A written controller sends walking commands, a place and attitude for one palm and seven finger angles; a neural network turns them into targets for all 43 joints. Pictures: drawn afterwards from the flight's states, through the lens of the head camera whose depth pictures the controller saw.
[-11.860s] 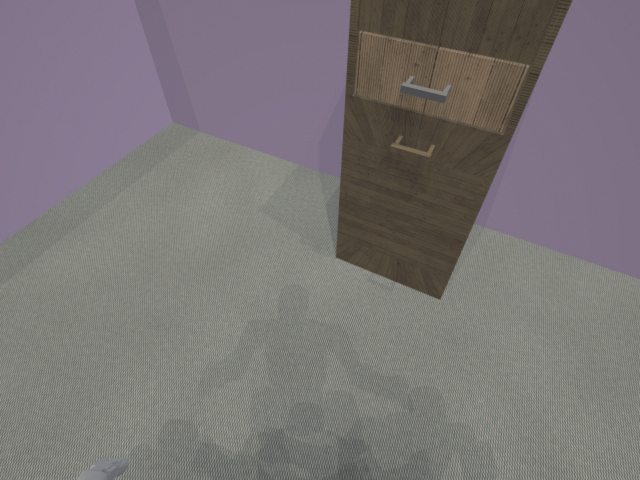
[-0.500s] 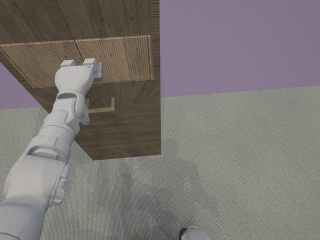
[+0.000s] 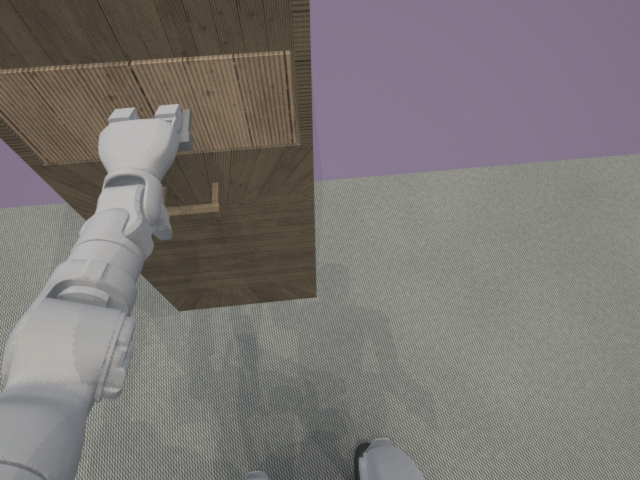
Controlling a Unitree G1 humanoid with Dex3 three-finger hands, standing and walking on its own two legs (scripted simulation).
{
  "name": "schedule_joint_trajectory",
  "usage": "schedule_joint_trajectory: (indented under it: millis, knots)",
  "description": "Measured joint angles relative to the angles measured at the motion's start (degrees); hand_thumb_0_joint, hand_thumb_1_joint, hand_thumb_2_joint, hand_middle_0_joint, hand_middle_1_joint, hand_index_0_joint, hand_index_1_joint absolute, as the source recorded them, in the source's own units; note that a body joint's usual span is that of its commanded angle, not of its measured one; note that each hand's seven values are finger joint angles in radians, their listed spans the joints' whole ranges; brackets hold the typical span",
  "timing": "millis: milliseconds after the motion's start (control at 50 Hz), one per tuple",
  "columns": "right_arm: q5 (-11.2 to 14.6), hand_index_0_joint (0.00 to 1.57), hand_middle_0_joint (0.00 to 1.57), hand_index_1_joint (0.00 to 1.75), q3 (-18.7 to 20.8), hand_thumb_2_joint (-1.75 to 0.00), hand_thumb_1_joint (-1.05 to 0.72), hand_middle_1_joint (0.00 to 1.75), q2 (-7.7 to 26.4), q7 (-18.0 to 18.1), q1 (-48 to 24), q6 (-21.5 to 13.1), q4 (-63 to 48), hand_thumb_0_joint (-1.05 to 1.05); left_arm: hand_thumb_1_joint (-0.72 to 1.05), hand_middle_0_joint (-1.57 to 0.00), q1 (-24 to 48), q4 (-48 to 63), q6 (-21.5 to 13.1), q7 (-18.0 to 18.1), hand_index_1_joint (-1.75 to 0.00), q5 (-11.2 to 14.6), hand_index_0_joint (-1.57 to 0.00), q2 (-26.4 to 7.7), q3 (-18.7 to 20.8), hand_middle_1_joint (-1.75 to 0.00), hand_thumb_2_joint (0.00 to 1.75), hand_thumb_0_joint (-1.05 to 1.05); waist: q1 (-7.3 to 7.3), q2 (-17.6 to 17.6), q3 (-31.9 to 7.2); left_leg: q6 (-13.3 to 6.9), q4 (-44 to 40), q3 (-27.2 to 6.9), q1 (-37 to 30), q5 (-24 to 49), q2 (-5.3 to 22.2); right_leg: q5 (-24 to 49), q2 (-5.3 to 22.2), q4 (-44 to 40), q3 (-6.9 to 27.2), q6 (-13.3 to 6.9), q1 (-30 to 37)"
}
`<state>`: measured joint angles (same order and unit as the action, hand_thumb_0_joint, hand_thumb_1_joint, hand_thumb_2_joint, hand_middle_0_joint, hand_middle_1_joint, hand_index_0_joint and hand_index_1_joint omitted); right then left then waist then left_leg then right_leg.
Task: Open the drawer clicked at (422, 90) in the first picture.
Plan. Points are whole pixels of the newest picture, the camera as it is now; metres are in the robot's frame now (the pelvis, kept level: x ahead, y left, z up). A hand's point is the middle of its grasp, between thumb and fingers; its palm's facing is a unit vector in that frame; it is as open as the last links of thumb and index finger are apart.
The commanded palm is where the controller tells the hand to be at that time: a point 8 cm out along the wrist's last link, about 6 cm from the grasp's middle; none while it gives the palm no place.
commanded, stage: lower the fingers behind the handle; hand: left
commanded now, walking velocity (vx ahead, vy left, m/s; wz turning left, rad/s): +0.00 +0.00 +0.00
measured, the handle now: (151, 132) +0.56 +0.18 +0.06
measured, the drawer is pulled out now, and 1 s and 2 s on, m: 0.00 0.00 0.02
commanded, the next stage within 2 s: close the thumb around the handle in 0.02 s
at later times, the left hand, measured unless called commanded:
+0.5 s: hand (155, 173) +0.51 +0.18 +0.03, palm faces -0.04 -0.02 -1.00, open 9.7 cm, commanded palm +0.49 +0.19 +0.09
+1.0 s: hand (156, 173) +0.51 +0.18 +0.03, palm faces -0.04 -0.02 -1.00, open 5.0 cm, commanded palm +0.48 +0.18 +0.09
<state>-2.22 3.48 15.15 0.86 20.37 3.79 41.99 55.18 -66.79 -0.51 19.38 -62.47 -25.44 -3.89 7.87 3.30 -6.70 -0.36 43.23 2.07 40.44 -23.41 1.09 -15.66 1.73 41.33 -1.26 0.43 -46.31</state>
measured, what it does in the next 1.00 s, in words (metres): stands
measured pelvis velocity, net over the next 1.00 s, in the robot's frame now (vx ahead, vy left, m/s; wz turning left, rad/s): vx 0.01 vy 0.01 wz -0.02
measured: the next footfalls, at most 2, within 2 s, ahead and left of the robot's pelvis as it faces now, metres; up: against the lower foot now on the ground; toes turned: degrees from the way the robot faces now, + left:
none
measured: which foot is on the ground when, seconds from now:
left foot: down 0.00-1.00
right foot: down 0.00-1.00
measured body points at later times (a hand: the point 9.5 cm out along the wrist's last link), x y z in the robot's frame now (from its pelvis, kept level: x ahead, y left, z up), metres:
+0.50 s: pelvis +0.01 +0.00 +0.00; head +0.12 -0.01 +0.44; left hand +0.51 +0.18 +0.09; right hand +0.01 -0.27 -0.13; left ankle -0.04 +0.12 -0.71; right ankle +0.03 -0.13 -0.71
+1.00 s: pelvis +0.01 +0.01 +0.00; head +0.12 -0.01 +0.44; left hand +0.51 +0.18 +0.09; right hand +0.00 -0.27 -0.13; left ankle -0.04 +0.12 -0.71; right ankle +0.03 -0.13 -0.71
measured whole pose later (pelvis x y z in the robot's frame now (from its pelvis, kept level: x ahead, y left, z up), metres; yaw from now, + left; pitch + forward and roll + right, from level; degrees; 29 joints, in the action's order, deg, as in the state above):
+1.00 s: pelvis +0.01 +0.01 +0.00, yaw -1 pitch +20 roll +0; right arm -2.1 3.5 15.2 0.7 20.1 4.4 41.4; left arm 52.6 -63.7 -1.1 19.1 -62.4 -25.4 -2.9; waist 7.5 3.3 -6.8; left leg -0.8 42.6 2.9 39.1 -23.9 1.1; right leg -15.7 1.5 40.6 -0.3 0.9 -45.3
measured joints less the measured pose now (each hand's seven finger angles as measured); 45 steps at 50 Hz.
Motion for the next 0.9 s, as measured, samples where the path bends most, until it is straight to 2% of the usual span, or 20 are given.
schedule_joint_trajectory:
  millis: [180,280,420,720,820,900]
  knots:
    - [0.0,0.20,0.20,0.30,0.0,-0.89,-0.90,0.30,0.0,-0.1,-0.2,0.1,-0.1,0.00,-0.48,-0.32,-0.9,0.8,-0.7,0.4,-1.21,-0.1,-0.33,0.0,0.2,-1.21,0.31,0.00,-0.24,0.1,0.0,-0.1,-0.1,0.1,-0.3,-0.2,0.0,-0.2,-0.1,-0.1,0.1,0.1,0.3]
    - [0.0,0.20,0.20,0.30,-0.2,-0.89,-0.90,0.30,0.1,-0.1,-0.8,0.2,-0.2,0.00,-0.38,-0.32,-0.7,0.9,-0.6,0.5,-1.22,-0.1,-0.33,0.0,0.7,-1.22,0.35,0.00,-0.15,-0.1,0.0,-0.1,-0.1,0.1,-0.4,-0.3,0.0,-0.3,0.0,-0.2,0.1,0.2,0.3]
    - [0.0,0.20,0.20,0.30,0.1,-0.89,-0.90,0.30,0.2,-0.3,-0.9,0.5,-0.6,0.00,-0.09,-0.34,-1.9,2.3,-0.7,0.1,-1.25,0.0,-0.35,0.4,0.9,-1.25,0.47,0.00,-0.51,0.0,-0.3,-0.2,-0.4,0.4,-0.9,-0.5,0.1,-0.3,-0.1,-0.5,0.4,0.3,0.8]
    - [0.2,0.20,0.20,0.30,-0.4,-0.89,-0.90,0.30,0.2,0.0,-1.7,0.7,-0.7,0.00,0.67,-0.39,-1.6,1.9,-0.1,0.8,-1.33,-0.4,-0.40,0.5,0.4,-1.33,0.80,0.00,-0.34,-0.2,-0.1,-0.4,-0.5,0.6,-1.2,-0.5,-0.1,-0.2,0.0,-0.6,0.6,0.5,1.0]
    - [0.2,0.20,0.20,0.30,-0.4,-0.89,-0.90,0.30,0.1,0.0,-1.4,0.6,-0.7,0.00,0.80,-0.40,-1.1,1.4,0.2,0.4,-1.34,-0.1,-0.41,0.5,0.4,-1.34,0.86,0.00,-0.24,-0.2,0.0,-0.5,-0.5,0.6,-1.2,-0.4,-0.1,-0.1,0.0,-0.6,0.7,0.5,1.0]
    - [0.2,0.20,0.20,0.30,-0.3,-0.89,-0.90,0.30,0.1,0.0,-0.9,0.6,-0.7,0.00,0.81,-0.39,-1.5,1.9,-0.1,-0.1,-1.35,-0.2,-0.42,0.1,0.6,-1.35,0.86,0.00,-0.15,-0.1,-0.1,-0.4,-0.5,0.7,-1.1,-0.4,-0.1,-0.1,-0.1,-0.6,0.8,0.5,0.9]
